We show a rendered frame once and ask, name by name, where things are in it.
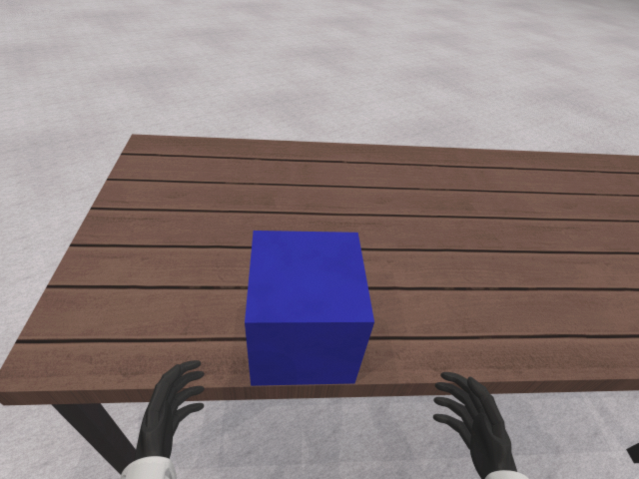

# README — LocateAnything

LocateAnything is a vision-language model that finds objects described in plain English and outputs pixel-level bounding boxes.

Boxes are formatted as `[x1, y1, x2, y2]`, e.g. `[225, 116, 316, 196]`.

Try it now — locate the carton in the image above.
[245, 231, 374, 386]

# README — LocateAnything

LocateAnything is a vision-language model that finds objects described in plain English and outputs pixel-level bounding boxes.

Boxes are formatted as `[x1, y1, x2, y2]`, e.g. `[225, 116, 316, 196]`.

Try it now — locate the robot left forearm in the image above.
[120, 456, 177, 479]

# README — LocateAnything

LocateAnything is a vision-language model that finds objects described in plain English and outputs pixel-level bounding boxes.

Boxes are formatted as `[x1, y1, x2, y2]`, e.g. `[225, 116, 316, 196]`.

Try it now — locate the robot right hand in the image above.
[433, 372, 517, 479]

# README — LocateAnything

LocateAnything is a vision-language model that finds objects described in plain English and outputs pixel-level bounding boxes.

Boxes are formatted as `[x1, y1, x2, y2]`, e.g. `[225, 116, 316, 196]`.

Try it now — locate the robot left hand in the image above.
[134, 360, 205, 461]

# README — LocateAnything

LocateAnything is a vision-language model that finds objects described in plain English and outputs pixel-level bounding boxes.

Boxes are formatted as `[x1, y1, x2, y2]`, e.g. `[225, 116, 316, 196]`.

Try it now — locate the table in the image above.
[0, 134, 639, 475]

